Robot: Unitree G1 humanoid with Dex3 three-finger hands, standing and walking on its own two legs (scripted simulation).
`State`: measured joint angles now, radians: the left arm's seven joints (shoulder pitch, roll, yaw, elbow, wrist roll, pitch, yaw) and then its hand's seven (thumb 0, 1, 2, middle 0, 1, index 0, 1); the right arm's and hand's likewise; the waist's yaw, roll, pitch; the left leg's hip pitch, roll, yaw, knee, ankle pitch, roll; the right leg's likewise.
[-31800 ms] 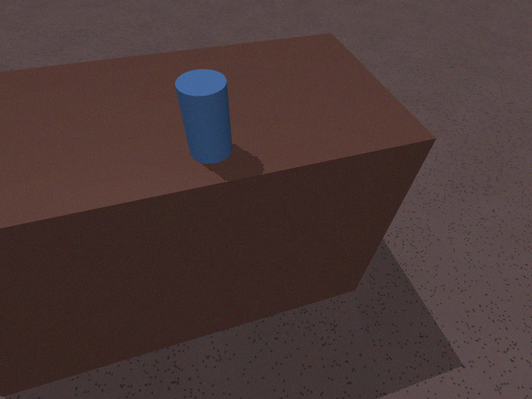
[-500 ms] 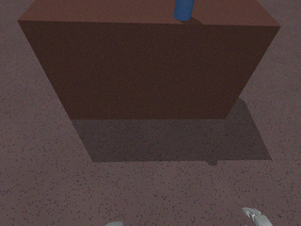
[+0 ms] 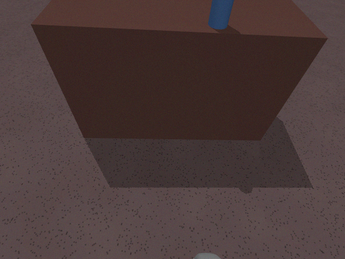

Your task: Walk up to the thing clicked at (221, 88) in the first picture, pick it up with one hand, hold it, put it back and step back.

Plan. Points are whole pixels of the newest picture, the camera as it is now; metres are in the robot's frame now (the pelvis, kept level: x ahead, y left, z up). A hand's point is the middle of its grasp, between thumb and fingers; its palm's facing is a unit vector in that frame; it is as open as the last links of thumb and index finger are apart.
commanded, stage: step back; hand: right
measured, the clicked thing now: (221, 6) +1.05 -0.22 +0.11
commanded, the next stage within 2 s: stand in 0.42 s
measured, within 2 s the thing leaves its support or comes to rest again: neither
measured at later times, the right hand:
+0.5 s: hand out of the picture +0.11 -0.26 -0.15, palm faces -0.03 +0.94 -0.35, open 7.4 cm
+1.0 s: hand out of the picture +0.12 -0.27 -0.14, palm faces -0.04 +0.95 -0.32, open 7.4 cm
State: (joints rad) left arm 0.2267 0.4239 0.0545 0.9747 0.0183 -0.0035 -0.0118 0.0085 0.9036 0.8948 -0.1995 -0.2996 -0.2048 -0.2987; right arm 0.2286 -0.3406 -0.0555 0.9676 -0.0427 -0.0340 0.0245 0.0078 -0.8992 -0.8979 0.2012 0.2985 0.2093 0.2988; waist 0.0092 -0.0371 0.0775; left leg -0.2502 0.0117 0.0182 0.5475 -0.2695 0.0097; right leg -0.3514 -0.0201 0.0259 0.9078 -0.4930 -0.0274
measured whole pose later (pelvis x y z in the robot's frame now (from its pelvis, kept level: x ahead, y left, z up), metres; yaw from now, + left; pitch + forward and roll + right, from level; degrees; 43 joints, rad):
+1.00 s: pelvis +0.03 -0.02 +0.01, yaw +0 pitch -3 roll +0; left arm 0.09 0.35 0.01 1.16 0.01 -0.02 -0.01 0.01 0.90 0.89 -0.20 -0.30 -0.20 -0.30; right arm 0.08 -0.35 0.00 1.13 -0.01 -0.01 0.01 0.01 -0.90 -0.90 0.20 0.30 0.21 0.30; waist 0.02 0.01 0.06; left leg -0.08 0.03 -0.01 0.32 -0.20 -0.03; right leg -0.15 -0.01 -0.03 0.35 -0.15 0.00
